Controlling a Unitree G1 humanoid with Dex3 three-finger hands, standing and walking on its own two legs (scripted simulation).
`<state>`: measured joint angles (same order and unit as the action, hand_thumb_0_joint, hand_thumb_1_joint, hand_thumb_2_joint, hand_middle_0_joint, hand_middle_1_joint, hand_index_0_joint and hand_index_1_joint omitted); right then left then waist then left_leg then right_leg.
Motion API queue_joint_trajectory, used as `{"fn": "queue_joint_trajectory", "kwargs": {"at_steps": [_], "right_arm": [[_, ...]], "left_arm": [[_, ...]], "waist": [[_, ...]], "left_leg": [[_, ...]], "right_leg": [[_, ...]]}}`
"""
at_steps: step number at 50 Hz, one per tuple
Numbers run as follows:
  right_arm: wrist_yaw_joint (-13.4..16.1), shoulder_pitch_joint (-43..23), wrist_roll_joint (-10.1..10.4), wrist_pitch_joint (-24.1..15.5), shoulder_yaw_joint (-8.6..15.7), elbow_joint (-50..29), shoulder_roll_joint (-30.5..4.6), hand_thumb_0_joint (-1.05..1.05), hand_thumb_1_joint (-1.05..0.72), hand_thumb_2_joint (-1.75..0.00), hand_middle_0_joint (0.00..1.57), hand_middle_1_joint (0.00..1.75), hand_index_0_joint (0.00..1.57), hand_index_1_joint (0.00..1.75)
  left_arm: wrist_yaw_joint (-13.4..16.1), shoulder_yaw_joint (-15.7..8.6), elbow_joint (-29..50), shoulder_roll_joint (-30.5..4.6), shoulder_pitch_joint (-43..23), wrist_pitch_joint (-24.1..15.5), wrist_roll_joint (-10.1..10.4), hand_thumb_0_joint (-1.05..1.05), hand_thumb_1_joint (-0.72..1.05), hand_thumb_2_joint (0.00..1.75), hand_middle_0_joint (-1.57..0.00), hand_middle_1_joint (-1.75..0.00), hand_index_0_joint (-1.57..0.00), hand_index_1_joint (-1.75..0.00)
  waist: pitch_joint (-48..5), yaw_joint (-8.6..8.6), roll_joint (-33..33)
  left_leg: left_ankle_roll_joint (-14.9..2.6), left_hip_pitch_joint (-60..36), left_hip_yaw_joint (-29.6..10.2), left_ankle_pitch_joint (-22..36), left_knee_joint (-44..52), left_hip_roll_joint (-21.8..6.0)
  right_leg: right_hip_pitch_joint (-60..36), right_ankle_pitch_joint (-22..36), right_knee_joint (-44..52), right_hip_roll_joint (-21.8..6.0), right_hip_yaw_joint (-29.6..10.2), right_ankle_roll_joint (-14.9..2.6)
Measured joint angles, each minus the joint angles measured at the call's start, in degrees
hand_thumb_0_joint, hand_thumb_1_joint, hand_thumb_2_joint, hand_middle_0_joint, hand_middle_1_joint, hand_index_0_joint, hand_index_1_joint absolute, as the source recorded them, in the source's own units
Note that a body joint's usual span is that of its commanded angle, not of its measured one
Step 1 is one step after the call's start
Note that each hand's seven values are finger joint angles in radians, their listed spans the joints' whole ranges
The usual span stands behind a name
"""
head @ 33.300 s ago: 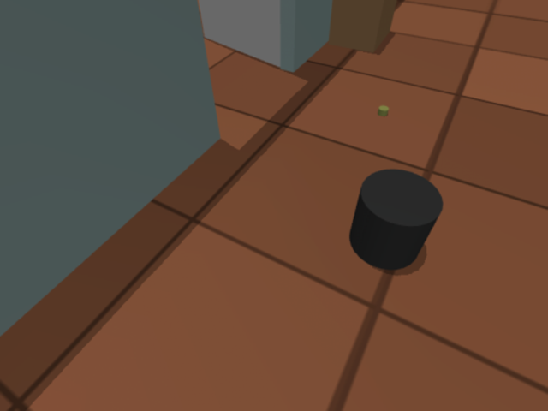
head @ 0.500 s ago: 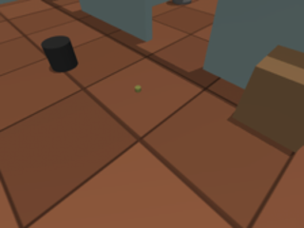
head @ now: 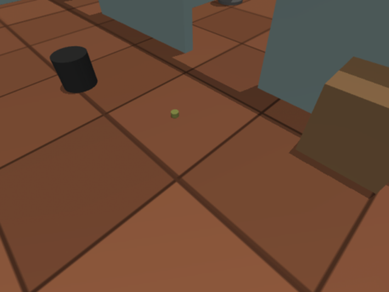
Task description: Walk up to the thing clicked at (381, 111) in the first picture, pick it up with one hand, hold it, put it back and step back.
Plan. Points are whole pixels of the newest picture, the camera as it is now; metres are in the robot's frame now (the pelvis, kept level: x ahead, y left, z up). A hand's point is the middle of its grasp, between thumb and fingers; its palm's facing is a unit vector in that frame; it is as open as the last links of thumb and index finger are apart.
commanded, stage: stand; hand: left
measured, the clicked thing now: (174, 113) +1.55 +0.20 -0.76
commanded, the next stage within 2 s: walk up in 0.46 s
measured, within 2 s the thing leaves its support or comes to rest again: neither
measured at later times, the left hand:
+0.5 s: hand out of the picture +0.07 +0.26 -0.16, palm faces -0.03 -0.94 -0.33, open 7.4 cm
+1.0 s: hand out of the picture +0.12 +0.30 -0.19, palm faces +0.04 -0.93 -0.37, open 7.4 cm
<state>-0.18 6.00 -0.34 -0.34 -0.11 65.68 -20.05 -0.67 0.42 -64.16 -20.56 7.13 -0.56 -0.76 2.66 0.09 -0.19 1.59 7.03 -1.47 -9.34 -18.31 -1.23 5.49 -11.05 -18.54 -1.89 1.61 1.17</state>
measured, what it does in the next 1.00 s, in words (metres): walks ahead: left foot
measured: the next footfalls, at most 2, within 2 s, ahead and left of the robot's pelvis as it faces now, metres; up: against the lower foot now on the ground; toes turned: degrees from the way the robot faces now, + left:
left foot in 0.92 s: +0.30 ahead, +0.14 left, +0.00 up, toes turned +7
right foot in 1.34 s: +0.45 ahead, -0.14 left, +0.00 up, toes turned -6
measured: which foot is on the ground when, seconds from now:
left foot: down 0.00-0.64, up 0.66-0.90, down 0.92-1.00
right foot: down 0.00-0.96, up 0.98-1.00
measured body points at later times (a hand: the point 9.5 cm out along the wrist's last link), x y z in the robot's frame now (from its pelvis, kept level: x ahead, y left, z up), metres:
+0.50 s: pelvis +0.00 +0.00 +0.00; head +0.01 +0.00 +0.45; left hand +0.08 +0.31 -0.13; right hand +0.07 -0.30 -0.13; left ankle +0.01 +0.14 -0.75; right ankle -0.01 -0.13 -0.74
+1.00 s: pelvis +0.16 +0.02 -0.04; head +0.18 +0.04 +0.41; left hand +0.12 +0.35 -0.16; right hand +0.31 -0.29 -0.13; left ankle +0.26 +0.14 -0.75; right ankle +0.01 -0.13 -0.71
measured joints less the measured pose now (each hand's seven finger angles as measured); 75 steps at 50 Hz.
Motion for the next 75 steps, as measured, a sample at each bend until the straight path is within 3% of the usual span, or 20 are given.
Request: {"fn": "queue_joint_trajectory", "kwargs": {"at_steps": [23, 27, 30, 32, 34, 37, 40, 44, 46, 48, 51, 53, 55, 59, 65, 67, 68, 70, 72, 75], "right_arm": [[0.01, 0.28, -0.06, 0.00, 0.00, -0.45, 0.00, 0.00, -0.90, -0.90, 0.21, 0.30, 0.20, 0.30], [-2.13, 3.25, -1.18, -0.73, 2.62, -2.92, -0.31, 0.00, -0.90, -0.90, 0.21, 0.30, 0.20, 0.30], [-2.90, 4.65, -1.57, -1.10, 4.28, -4.58, -1.31, 0.00, -0.90, -0.90, 0.21, 0.30, 0.20, 0.31], [-3.09, 5.41, -1.72, -0.46, 5.10, -5.08, -2.16, 0.00, -0.90, -0.90, 0.21, 0.30, 0.20, 0.31], [-2.72, 6.51, -1.78, 0.54, 5.33, -5.11, -2.69, 0.00, -0.90, -0.90, 0.21, 0.30, 0.20, 0.30], [-2.90, 6.57, -1.47, 0.28, 5.19, -5.36, -3.77, 0.01, -0.90, -0.90, 0.21, 0.30, 0.20, 0.30], [-3.83, 5.51, -1.16, -0.74, 5.19, -7.08, -4.60, 0.01, -0.90, -0.90, 0.20, 0.30, 0.20, 0.30], [-4.96, 3.58, -1.18, -1.01, 5.36, -9.55, -4.41, 0.01, -0.90, -0.90, 0.20, 0.30, 0.20, 0.30], [-5.10, 2.84, -1.30, -1.21, 5.53, -10.45, -4.03, 0.01, -0.90, -0.90, 0.20, 0.30, 0.20, 0.30], [-4.82, 1.92, -1.79, -2.10, 5.94, -11.69, -3.59, 0.00, -0.90, -0.90, 0.20, 0.30, 0.20, 0.30], [-4.04, 1.73, -0.74, -3.24, 5.83, -14.10, -2.45, 0.00, -0.90, -0.90, 0.20, 0.30, 0.20, 0.30], [-3.73, 2.47, -0.10, -3.29, 4.98, -14.88, -1.59, 0.00, -0.90, -0.90, 0.21, 0.30, 0.20, 0.30], [-3.55, 3.57, 0.07, -3.41, 4.28, -15.26, -1.13, 0.00, -0.90, -0.90, 0.21, 0.30, 0.20, 0.30], [-3.71, 6.36, -0.44, -3.85, 3.86, -15.85, -1.41, 0.00, -0.90, -0.90, 0.21, 0.30, 0.20, 0.31], [-3.92, 9.95, -0.70, -3.43, 4.57, -15.14, -3.89, 0.00, -0.90, -0.90, 0.21, 0.30, 0.20, 0.31], [-3.79, 11.01, -0.86, -2.95, 4.73, -14.65, -4.61, 0.00, -0.90, -0.90, 0.21, 0.30, 0.20, 0.31], [-3.58, 11.38, -0.95, -2.75, 4.82, -14.44, -5.22, 0.00, -0.90, -0.90, 0.21, 0.30, 0.20, 0.31], [-2.85, 11.34, -0.85, -1.99, 4.87, -13.52, -5.64, 0.00, -0.90, -0.90, 0.21, 0.30, 0.20, 0.30], [-2.51, 10.57, -0.39, -1.53, 4.38, -12.50, -5.84, 0.01, -0.90, -0.90, 0.21, 0.30, 0.20, 0.30], [-2.71, 9.26, 0.28, -1.94, 3.88, -12.37, -5.78, 0.01, -0.90, -0.90, 0.20, 0.30, 0.20, 0.30]], "left_arm": [[0.07, 0.02, 0.21, -0.09, -0.16, 0.01, -0.02, 0.01, 0.90, 0.89, -0.21, -0.30, -0.21, -0.30], [-2.24, -2.51, 2.36, -0.89, 1.85, -0.37, -1.14, 0.01, 0.90, 0.89, -0.21, -0.30, -0.21, -0.30], [-2.89, -4.06, 4.08, -2.33, 3.02, -0.91, -1.40, 0.01, 0.90, 0.89, -0.21, -0.30, -0.21, -0.30], [-3.04, -4.97, 4.48, -2.88, 4.29, -1.62, -1.63, 0.01, 0.90, 0.89, -0.21, -0.30, -0.21, -0.30], [-3.03, -5.51, 5.19, -3.20, 6.31, -2.60, -2.12, 0.01, 0.90, 0.89, -0.21, -0.30, -0.21, -0.30], [-2.65, -5.33, 6.25, -3.12, 9.24, -3.45, -1.78, 0.01, 0.90, 0.89, -0.21, -0.30, -0.21, -0.30], [-2.45, -5.03, 6.47, -3.33, 11.43, -3.43, -1.48, 0.01, 0.90, 0.89, -0.21, -0.30, -0.21, -0.30], [-2.57, -4.81, 7.30, -4.58, 12.94, -2.90, -1.22, 0.01, 0.90, 0.89, -0.21, -0.30, -0.21, -0.30], [-2.59, -4.52, 7.88, -5.21, 13.81, -2.61, -0.92, 0.01, 0.90, 0.89, -0.21, -0.30, -0.21, -0.30], [-2.29, -4.14, 8.15, -5.30, 14.32, -2.17, -0.63, 0.01, 0.90, 0.89, -0.21, -0.30, -0.21, -0.30], [-1.94, -3.02, 8.12, -4.08, 13.06, -1.17, -0.01, 0.01, 0.90, 0.89, -0.21, -0.30, -0.21, -0.30], [-2.17, -2.39, 8.74, -3.75, 12.32, -1.57, 0.39, 0.01, 0.90, 0.89, -0.21, -0.30, -0.21, -0.30], [-2.66, -2.30, 9.60, -3.52, 11.91, -2.25, 0.35, 0.01, 0.90, 0.89, -0.21, -0.30, -0.21, -0.30], [-4.12, -2.83, 10.84, -3.46, 10.87, -2.39, -0.32, 0.01, 0.90, 0.89, -0.21, -0.30, -0.21, -0.30], [-5.52, -4.23, 11.36, -4.20, 10.12, -2.37, -1.02, 0.01, 0.90, 0.89, -0.21, -0.30, -0.21, -0.30], [-5.46, -4.80, 11.83, -5.10, 10.77, -2.85, -1.19, 0.01, 0.90, 0.89, -0.21, -0.30, -0.21, -0.30], [-5.12, -5.17, 11.90, -5.13, 10.67, -3.30, -1.36, 0.01, 0.90, 0.89, -0.21, -0.30, -0.21, -0.30], [-4.12, -5.36, 12.68, -4.87, 10.16, -4.31, -1.39, 0.01, 0.90, 0.89, -0.21, -0.30, -0.21, -0.30], [-3.42, -4.83, 13.39, -4.09, 10.04, -4.86, -0.65, 0.00, 0.90, 0.89, -0.21, -0.30, -0.21, -0.30], [-2.75, -3.88, 13.64, -2.77, 10.89, -5.12, -0.09, 0.00, 0.90, 0.89, -0.21, -0.30, -0.21, -0.30]], "waist": [[0.06, -0.07, -0.09], [-1.80, 0.20, -0.60], [-1.43, 0.87, -0.57], [-1.34, 0.96, 0.62], [-2.49, 1.17, 1.25], [-1.97, 2.47, 1.86], [-0.19, 2.90, 2.31], [2.16, 3.42, 1.63], [2.50, 3.81, 0.73], [3.20, 3.93, -1.00], [3.51, 2.51, -1.69], [3.04, 2.24, -2.45], [2.29, 2.02, -2.92], [0.98, 1.11, -2.56], [-0.96, -0.52, -0.09], [-2.00, -0.40, 0.34], [-2.12, -0.16, 1.62], [-1.77, 0.45, 3.41], [-1.12, 1.35, 4.09], [-0.37, 1.96, 4.89]], "left_leg": [[-0.11, -0.07, 0.12, -0.16, -0.06, 0.09], [-2.72, 2.48, 0.03, -9.12, -5.57, 0.80], [-2.91, 3.53, 0.34, -6.59, -8.26, 0.47], [-2.50, 4.25, -0.38, -9.40, -12.35, -0.69], [-2.95, 8.14, -1.67, -14.91, -22.07, -0.07], [-2.91, 14.40, -1.80, -12.94, -31.90, 1.22], [-2.38, 18.65, -0.65, -9.88, -29.39, 0.15], [-2.66, 20.20, 1.43, -4.05, -18.57, -1.80], [-3.26, 18.89, 3.22, -1.56, -14.62, -1.75], [-3.70, 18.00, 4.96, 2.95, -16.08, -0.47], [-3.83, 16.67, 5.73, -1.42, -19.04, 0.36], [-3.96, 13.47, 6.65, -2.14, -16.53, 0.57], [-3.87, 10.19, 7.51, -2.28, -13.53, 0.68], [-4.03, 5.18, 8.15, -3.75, -9.81, 0.63], [-2.52, 0.56, 7.78, -9.44, -10.42, -0.56], [-2.20, 0.10, 7.70, -13.23, -13.63, -1.25], [-2.88, 0.81, 7.00, -15.85, -17.16, -2.52], [-3.64, 5.57, 3.33, -18.24, -30.19, -2.54], [-3.66, 10.84, 0.97, -16.63, -40.71, -0.44], [-3.43, 16.87, 0.07, -12.34, -43.59, 0.38]], "right_leg": [[-0.06, -0.10, -0.01, -0.10, -0.12, 0.10], [3.81, -13.46, -8.92, -0.61, -0.04, -2.61], [5.61, -11.98, -12.79, -0.70, 0.39, -3.74], [4.23, -8.83, -12.04, 0.21, 1.41, -2.58], [2.54, -8.69, -10.51, 0.58, 2.72, -1.71], [-1.99, -7.91, -5.19, 0.60, 3.47, -1.96], [-6.43, -7.16, -0.46, 0.62, 4.17, -1.42], [-9.79, -10.56, -1.06, 0.29, 5.29, -0.21], [-10.34, -14.35, -4.61, -0.57, 5.45, 0.36], [-7.53, -18.83, -15.55, -3.12, 4.51, -1.00], [3.45, -17.94, -38.85, -0.26, -3.47, -3.97], [10.08, -14.28, -45.19, 0.27, -5.07, -4.43], [15.18, -11.55, -43.84, -0.95, -4.49, -3.81], [20.69, -8.90, -32.34, -3.66, -2.01, -2.06], [20.48, -1.42, -20.23, -4.58, 0.28, -2.16], [17.58, -1.42, -17.23, -4.05, 1.43, -2.46], [17.01, -0.87, -17.86, -3.02, 2.22, -2.34], [16.79, -4.19, -21.25, -1.87, 3.79, -2.42], [14.69, -5.66, -20.48, -1.62, 4.40, -2.73], [9.79, -5.22, -15.06, -1.07, 5.16, -2.69]]}}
